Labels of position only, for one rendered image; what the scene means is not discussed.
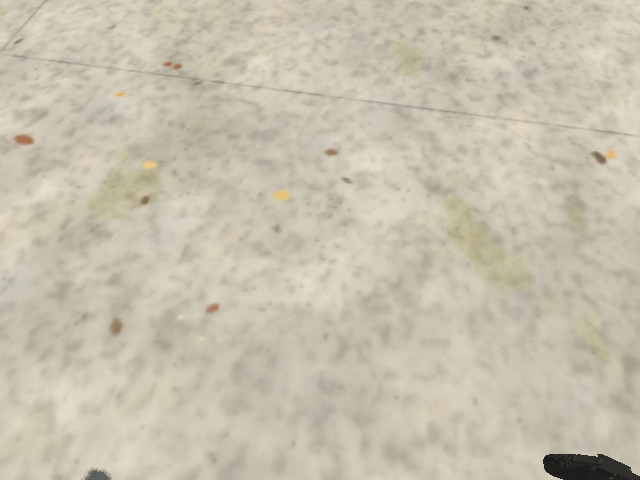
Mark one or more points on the robot right hand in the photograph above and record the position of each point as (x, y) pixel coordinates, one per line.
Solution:
(584, 467)

